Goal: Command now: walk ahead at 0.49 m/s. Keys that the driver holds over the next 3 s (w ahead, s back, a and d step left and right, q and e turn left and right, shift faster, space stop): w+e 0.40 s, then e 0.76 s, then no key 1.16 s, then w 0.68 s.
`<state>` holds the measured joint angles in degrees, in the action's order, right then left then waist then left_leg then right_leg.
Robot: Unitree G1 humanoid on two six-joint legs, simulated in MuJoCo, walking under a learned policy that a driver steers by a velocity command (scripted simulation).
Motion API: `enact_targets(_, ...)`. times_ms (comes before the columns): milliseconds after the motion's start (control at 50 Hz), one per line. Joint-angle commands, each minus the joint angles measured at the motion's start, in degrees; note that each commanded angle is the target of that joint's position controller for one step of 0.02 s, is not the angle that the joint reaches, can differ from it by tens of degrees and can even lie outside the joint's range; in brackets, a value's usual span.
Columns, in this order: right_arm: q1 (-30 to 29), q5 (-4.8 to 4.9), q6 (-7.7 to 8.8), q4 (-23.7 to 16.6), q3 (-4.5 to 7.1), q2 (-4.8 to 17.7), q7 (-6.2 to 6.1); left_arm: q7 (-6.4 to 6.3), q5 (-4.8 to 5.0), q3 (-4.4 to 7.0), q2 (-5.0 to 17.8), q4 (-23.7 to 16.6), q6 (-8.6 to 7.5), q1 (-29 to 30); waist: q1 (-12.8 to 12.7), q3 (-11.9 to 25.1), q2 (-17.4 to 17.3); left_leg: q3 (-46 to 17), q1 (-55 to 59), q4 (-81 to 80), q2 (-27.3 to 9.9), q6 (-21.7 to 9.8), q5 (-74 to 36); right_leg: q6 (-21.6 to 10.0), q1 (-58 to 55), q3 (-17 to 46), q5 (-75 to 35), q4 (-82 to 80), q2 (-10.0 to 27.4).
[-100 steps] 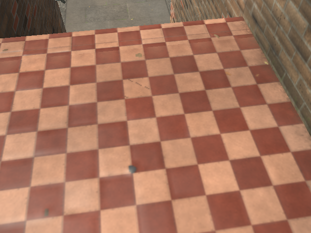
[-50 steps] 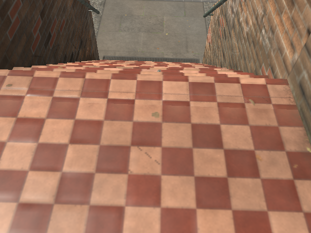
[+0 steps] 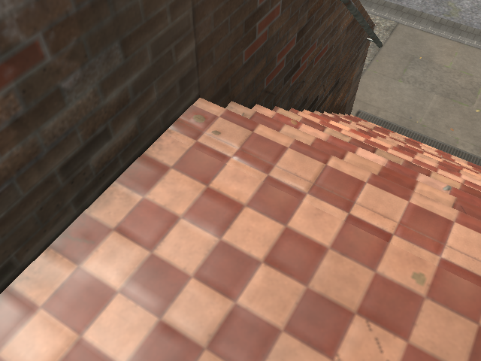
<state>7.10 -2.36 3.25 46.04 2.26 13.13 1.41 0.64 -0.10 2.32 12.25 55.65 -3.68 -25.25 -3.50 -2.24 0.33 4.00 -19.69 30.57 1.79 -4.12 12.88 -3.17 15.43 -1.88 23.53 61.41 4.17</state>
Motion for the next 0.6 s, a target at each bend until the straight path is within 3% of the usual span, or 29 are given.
enact_targets(20, 8.9, 0.99, 1.01, 1.2, 1.63, 6.1, -0.92, 0.19, -0.55, 1.25, 5.4, -4.6, -0.69, 3.0, 4.3, 3.0, -4.4, -15.5, 17.8, -17.3, -15.9, -6.2, -13.5, -1.4, 19.4, 3.8, -5.8, 4.6, 2.7)
enact_targets(40, 7.9, 1.02, 1.39, 1.5, 1.14, 4.6, -1.14, 0.54, -1.19, 1.06, 4.0, -3.3, 0.45, 0.7, 3.1, 1.5, -5.7, -12.6, 14.1, -19.2, -14.6, -5.2, -12.9, -0.6, 17.1, 3.5, -6.6, 4.3, 2.4)
enact_targets(60, 8.5, 1.62, 1.90, 2.3, 1.11, 5.0, -1.51, 0.95, -1.76, 1.11, 3.8, -3.6, 1.18, 0.9, 2.3, 0.2, -5.6, -11.5, 12.1, -21.1, -14.6, -5.1, -13.0, 0.0, 16.9, 3.6, -7.9, 3.6, 2.1)
enact_targets(100, 10.2, 1.86, 2.81, 3.8, 1.30, 6.0, -1.86, 1.47, -1.69, 1.29, 3.6, -4.6, 1.90, 3.2, 1.7, -1.5, -5.3, -8.2, 12.0, -23.4, -14.5, -5.3, -15.3, 0.6, 20.1, 3.9, -11.4, 2.5, 1.8)
enact_targets(200, 12.0, 1.65, 3.49, 5.8, 0.68, 5.0, -1.90, 2.43, -1.80, 0.89, 2.8, -8.4, 1.87, 14.0, 3.0, -4.1, -4.4, 0.3, 13.8, -24.8, -12.8, -5.1, -20.6, 0.8, 24.3, 1.8, -22.6, -10.3, 0.9)
enact_targets(280, 15.0, 1.72, 3.72, 7.6, 0.57, 6.2, -2.84, 2.84, -1.89, -0.02, 2.1, -12.0, 1.54, 22.3, 4.9, -5.2, -3.3, 4.1, 18.8, -24.2, -14.3, -4.1, -27.6, -0.8, 21.9, -2.8, -26.4, -22.4, -0.4)
enact_targets(320, 16.0, 1.51, 3.39, 8.4, 0.67, 7.3, -3.31, 2.83, -1.95, 0.05, 2.7, -12.9, 1.42, 23.2, 4.7, -4.5, -3.1, 5.7, 23.5, -20.5, -15.1, -3.2, -37.2, -2.5, 19.9, -4.8, -23.7, -26.0, -2.3)
enact_targets(380, 15.2, 0.72, 2.15, 8.4, 1.18, 9.8, -3.71, 2.34, -1.95, 1.16, 5.3, -10.9, 1.52, 14.5, 0.7, 1.9, -6.0, 8.4, 27.4, -3.4, -15.6, -1.8, -63.0, -6.6, 9.1, -8.0, -14.6, -25.8, -8.2)
enact_targets(400, 14.9, 0.62, 1.51, 7.9, 1.42, 10.6, -3.70, 2.09, -2.17, 1.95, 6.8, -9.1, 1.29, 8.3, -1.9, 5.6, -5.7, 8.4, 25.4, 7.1, -15.6, -1.7, -61.0, -8.1, 1.6, -7.3, -12.9, -28.0, -9.8)
enact_targets(420, 13.9, 0.96, 1.28, 7.0, 1.50, 10.9, -3.46, 1.48, -3.01, 3.16, 9.3, -6.8, 0.86, 0.3, -5.9, 9.4, -2.9, 9.0, 17.3, 22.5, -13.6, -0.4, -48.8, -10.4, -10.3, -2.8, -14.8, -32.6, -8.1)
enact_targets(440, 18.3, 2.21, 1.63, 4.0, 0.31, 4.7, -2.56, 0.56, -3.59, 5.26, 16.9, -7.2, 1.02, -1.4, -2.5, 16.4, 10.5, 9.0, -4.6, 46.9, -5.3, 2.8, -3.4, -18.6, -29.7, 21.8, -28.7, -30.4, 10.4)
enact_targets(460, 15.6, 2.32, 1.89, 2.0, 0.91, 7.3, -2.40, 0.63, -0.88, 5.57, 17.9, -8.3, 1.52, -0.2, -2.5, 22.7, 8.3, -2.2, -15.8, 58.7, 2.6, 3.9, 19.7, -24.9, -35.0, 42.7, -42.6, -37.9, 17.4)
enact_targets(480, 10.5, 1.94, 2.23, 0.7, 0.70, 7.2, -2.34, 0.11, 0.10, 5.41, 17.0, -8.5, 1.75, 3.1, -1.6, 15.8, 2.0, -7.1, -19.5, 57.2, -2.1, 3.6, 13.1, -22.5, -28.9, 32.5, -47.6, -38.9, 15.5)
enact_targets(500, 9.5, 2.10, 2.57, 0.2, 0.34, 6.6, -2.41, -0.20, 0.21, 4.49, 13.5, -8.7, 1.79, 6.3, 0.3, 8.9, -0.6, -6.3, -18.6, 52.3, -4.2, 3.7, 9.3, -19.8, -20.4, 26.0, -51.9, -39.9, 13.7)
enact_targets(520, 9.7, 1.62, 2.15, 0.6, 0.47, 6.5, -2.55, -0.31, 0.27, 3.79, 10.9, -9.0, 1.87, 8.9, 2.6, 4.6, -3.0, -6.3, -16.1, 47.6, -5.7, 4.1, 8.7, -16.7, -13.1, 20.8, -53.4, -41.2, 10.3)
enact_targets(540, 10.3, 0.59, 0.89, 0.4, 0.53, 6.5, -2.59, -0.48, 0.70, 3.25, 9.3, -9.3, 1.91, 10.3, 4.3, 3.2, -2.5, -6.2, -12.9, 44.0, -6.3, 4.9, 8.4, -15.0, -7.7, 17.4, -53.8, -42.5, 7.7)
enact_targets(560, 11.5, 0.04, -0.51, 0.5, 0.49, 6.1, -2.54, -0.39, 0.50, 2.89, 8.8, -9.5, 1.74, 11.1, 5.3, 3.6, -1.6, -6.1, -9.9, 41.2, -6.5, 5.5, 8.2, -14.0, -4.7, 15.2, -54.8, -43.1, 6.0)
enact_targets(600, 12.2, 0.17, -2.14, 0.0, 0.29, 5.0, -2.47, -0.11, -0.16, 3.28, 10.8, -9.7, 1.13, 10.7, 6.3, 5.4, -0.5, -5.0, -8.3, 37.5, -5.5, 6.6, 6.7, -13.4, -2.6, 12.6, -60.7, -42.5, 3.9)
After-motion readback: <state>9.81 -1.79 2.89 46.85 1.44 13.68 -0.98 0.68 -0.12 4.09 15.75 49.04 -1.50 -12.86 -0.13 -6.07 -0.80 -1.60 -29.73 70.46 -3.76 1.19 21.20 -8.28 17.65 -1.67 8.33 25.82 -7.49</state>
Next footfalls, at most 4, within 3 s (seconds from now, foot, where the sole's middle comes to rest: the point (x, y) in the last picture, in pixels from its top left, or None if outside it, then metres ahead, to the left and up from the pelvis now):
0.42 right None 0.39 -0.11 -0.77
0.98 left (257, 327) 0.55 0.01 -0.77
1.42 right None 0.37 -0.12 -0.77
1.76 left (242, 344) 0.50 0.05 -0.77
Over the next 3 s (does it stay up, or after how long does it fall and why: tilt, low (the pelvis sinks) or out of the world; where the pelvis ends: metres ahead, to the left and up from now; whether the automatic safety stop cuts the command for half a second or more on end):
stays up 0.55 -0.16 -0.01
